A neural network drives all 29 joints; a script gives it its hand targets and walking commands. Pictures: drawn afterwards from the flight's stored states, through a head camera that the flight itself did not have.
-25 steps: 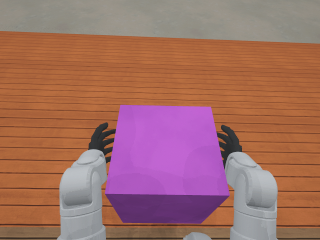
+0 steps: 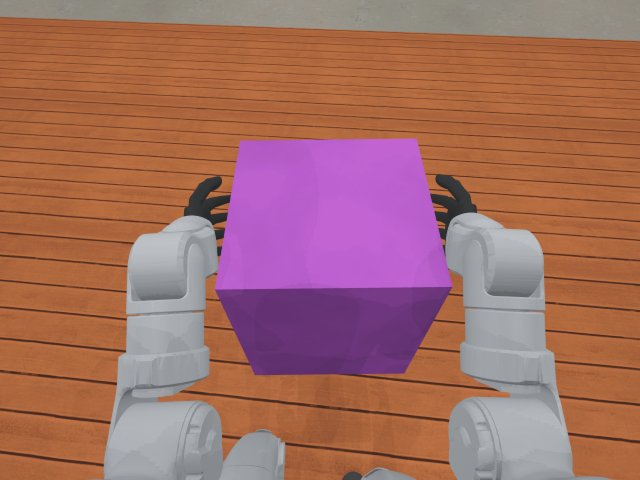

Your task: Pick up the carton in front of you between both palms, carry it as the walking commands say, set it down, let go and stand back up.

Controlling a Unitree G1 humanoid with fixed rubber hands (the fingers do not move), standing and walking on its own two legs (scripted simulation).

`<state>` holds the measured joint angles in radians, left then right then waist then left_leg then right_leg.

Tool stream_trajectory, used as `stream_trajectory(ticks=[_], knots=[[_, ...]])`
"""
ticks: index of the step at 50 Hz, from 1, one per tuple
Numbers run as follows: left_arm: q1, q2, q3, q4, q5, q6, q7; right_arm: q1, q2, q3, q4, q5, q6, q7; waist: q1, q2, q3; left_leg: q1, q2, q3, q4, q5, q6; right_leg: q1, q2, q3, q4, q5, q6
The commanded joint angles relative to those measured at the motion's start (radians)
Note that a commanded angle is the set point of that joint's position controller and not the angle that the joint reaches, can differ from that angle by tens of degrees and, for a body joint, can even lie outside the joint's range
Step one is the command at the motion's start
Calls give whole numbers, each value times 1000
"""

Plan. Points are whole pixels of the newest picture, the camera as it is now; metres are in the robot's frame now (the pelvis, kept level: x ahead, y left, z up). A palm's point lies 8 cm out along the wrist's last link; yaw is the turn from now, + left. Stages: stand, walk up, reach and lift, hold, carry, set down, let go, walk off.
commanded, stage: carry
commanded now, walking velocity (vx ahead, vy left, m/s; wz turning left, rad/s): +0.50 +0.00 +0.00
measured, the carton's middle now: (328, 266) +0.36 +0.01 +0.01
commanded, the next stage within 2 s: none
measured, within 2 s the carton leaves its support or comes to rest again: neither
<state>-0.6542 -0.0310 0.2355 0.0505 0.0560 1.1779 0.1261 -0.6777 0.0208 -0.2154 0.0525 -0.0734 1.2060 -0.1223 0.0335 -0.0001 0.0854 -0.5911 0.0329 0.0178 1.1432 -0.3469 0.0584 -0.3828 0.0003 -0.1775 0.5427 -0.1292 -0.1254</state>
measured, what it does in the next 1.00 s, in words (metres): goes down: left foot 0.04 m lower, then right foot 0.04 m lower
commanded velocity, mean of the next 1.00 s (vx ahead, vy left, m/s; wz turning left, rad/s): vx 0.50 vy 0.00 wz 0.00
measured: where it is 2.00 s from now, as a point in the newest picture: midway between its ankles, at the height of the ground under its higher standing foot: (333, 182)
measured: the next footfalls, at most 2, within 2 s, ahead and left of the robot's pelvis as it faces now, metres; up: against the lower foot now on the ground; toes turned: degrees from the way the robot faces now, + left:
left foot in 0.26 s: +0.35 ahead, +0.06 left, -0.04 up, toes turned +3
right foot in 0.74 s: +0.67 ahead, -0.06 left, -0.09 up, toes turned -4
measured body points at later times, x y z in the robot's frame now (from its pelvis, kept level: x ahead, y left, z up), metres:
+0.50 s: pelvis +0.35 +0.02 -0.04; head +0.41 +0.03 +0.40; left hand +0.73 +0.15 +0.04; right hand +0.71 -0.15 +0.05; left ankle +0.32 +0.05 -0.77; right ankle +0.36 -0.13 -0.71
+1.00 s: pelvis +0.67 -0.03 -0.09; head +0.72 -0.04 +0.36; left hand +1.03 +0.14 +0.00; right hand +1.04 -0.17 -0.01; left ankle +0.71 +0.13 -0.75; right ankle +0.63 -0.06 -0.82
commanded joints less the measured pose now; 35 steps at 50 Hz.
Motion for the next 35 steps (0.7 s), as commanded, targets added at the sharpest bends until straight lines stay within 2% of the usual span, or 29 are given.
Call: stream_trajectory(ticks=[1,4,6,8,9,10,11,12,13,14,15,16,17,18,19,21,24,26,30,32,33,34,35], knots=[[-683,-1120,-702,-178,-465,-8,-252,-589,1124,677,-119,383,-52,180,24,-93,-591,-154,11,14,-123,48,-6,599,-267,290,-78,659,-80],[-643,-1086,-738,-220,-450,-15,-255,-565,1094,714,-175,364,-62,178,37,-114,-569,-152,-28,71,-302,239,-11,623,-192,200,-56,745,-53],[-625,-1050,-758,-242,-443,-17,-255,-575,1057,737,-216,362,-62,176,50,-114,-535,-96,-69,120,-483,360,-16,613,-132,144,-38,729,-40],[-582,-1009,-765,-226,-430,-13,-255,-554,1011,745,-223,358,-53,181,62,-111,-504,15,-105,161,-657,485,-6,583,-103,112,-15,681,-33],[-561,-989,-765,-209,-423,-11,-255,-541,988,741,-217,355,-46,187,54,-122,-497,91,-108,158,-716,545,10,558,-105,111,11,649,-24],[-547,-973,-766,-188,-419,-7,-255,-530,965,733,-202,351,-39,193,31,-126,-502,184,-102,152,-749,588,26,531,-112,105,71,645,-8],[-547,-960,-766,-165,-418,-3,-257,-511,945,721,-176,347,-32,200,-6,-111,-519,303,-98,152,-781,622,31,496,-107,80,170,635,16],[-556,-952,-768,-138,-418,1,-260,-498,925,706,-154,343,-25,209,-53,-75,-530,444,-61,139,-816,678,26,417,-91,52,309,533,39],[-561,-941,-762,-111,-415,4,-260,-496,897,685,-133,343,-17,219,-67,10,-535,618,60,29,-724,868,12,231,-54,61,474,230,52],[-587,-943,-754,-88,-414,13,-259,-505,882,661,-93,343,-8,226,-60,184,-581,871,265,-197,-528,1279,56,-43,22,90,608,-381,68],[-593,-954,-736,-62,-423,27,-251,-515,861,638,-45,345,-6,229,-102,325,-691,1038,392,-471,-549,982,258,-280,80,170,876,-514,86],[-623,-958,-731,-79,-419,29,-246,-505,909,645,-24,365,-6,237,-113,259,-679,981,365,-537,-647,600,296,-357,45,204,910,-475,63],[-678,-990,-726,-101,-425,25,-243,-560,963,659,-60,394,-8,248,-106,159,-596,873,308,-488,-700,471,255,-384,11,214,847,-398,53],[-698,-1024,-719,-107,-423,20,-238,-625,1015,674,-94,426,-8,256,-89,53,-538,771,282,-413,-725,538,218,-363,-15,203,765,-329,60],[-697,-1045,-709,-112,-413,16,-233,-679,1056,692,-121,454,-12,260,-76,29,-523,702,267,-352,-733,598,194,-328,-29,199,692,-286,67],[-662,-1070,-700,-105,-393,7,-221,-704,1102,709,-139,483,-21,260,-69,50,-531,651,227,-263,-739,659,147,-273,-34,181,580,-245,81],[-593,-1082,-707,-92,-365,-11,-206,-657,1114,712,-141,481,-35,261,-90,100,-552,737,188,-172,-692,888,131,-344,-25,143,460,-156,92],[-574,-1077,-716,-101,-352,-24,-199,-634,1110,718,-142,475,-44,265,-101,106,-550,755,151,-122,-679,961,119,-355,-8,119,366,-42,91],[-589,-1031,-733,-146,-343,-33,-189,-615,1075,734,-161,479,-56,265,-129,100,-504,755,62,-33,-639,947,90,-279,51,44,67,203,81],[-567,-998,-730,-138,-338,-24,-191,-574,1046,735,-138,471,-55,262,-136,112,-489,732,49,-12,-599,880,86,-174,70,22,-68,316,59],[-552,-981,-723,-126,-334,-18,-195,-557,1033,734,-120,466,-54,261,-125,116,-483,707,55,-9,-552,866,81,-105,70,25,-109,356,41],[-533,-961,-713,-106,-329,-12,-200,-547,1022,732,-99,463,-52,261,-100,114,-492,679,61,-3,-475,878,69,-11,71,26,-132,368,27],[-513,-946,-700,-83,-324,-8,-205,-547,1010,729,-76,462,-48,262,-57,102,-510,638,55,28,-364,862,45,112,65,26,-175,394,22]])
